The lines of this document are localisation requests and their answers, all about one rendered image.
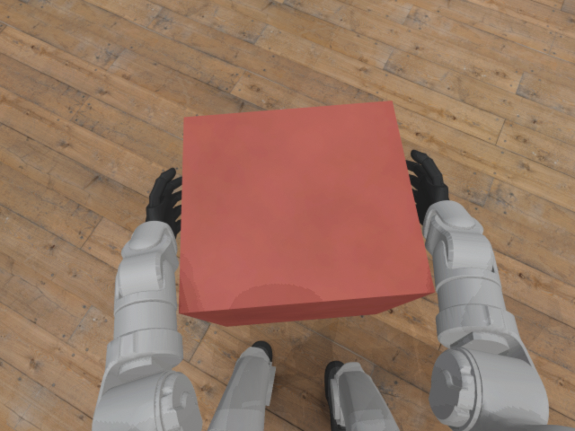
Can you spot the right robot upper arm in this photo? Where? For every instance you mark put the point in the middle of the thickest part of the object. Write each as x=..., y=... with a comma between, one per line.
x=472, y=390

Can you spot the robot left thigh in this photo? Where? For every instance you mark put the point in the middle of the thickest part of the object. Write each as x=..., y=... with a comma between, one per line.
x=242, y=406

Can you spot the robot right forearm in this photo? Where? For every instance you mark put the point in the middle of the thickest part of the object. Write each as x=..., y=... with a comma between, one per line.
x=472, y=312

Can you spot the right robot hand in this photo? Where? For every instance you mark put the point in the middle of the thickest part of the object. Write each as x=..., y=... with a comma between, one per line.
x=429, y=185

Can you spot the left robot hand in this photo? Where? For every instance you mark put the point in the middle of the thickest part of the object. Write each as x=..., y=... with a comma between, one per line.
x=162, y=201

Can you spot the carton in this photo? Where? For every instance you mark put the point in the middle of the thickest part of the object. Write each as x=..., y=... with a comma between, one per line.
x=298, y=214

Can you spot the left robot upper arm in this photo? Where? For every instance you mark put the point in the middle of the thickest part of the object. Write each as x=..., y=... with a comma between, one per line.
x=159, y=402

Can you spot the robot left forearm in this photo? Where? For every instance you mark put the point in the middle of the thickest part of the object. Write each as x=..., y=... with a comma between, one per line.
x=145, y=340

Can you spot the right robot shin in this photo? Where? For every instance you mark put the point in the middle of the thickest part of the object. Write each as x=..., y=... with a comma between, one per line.
x=348, y=367

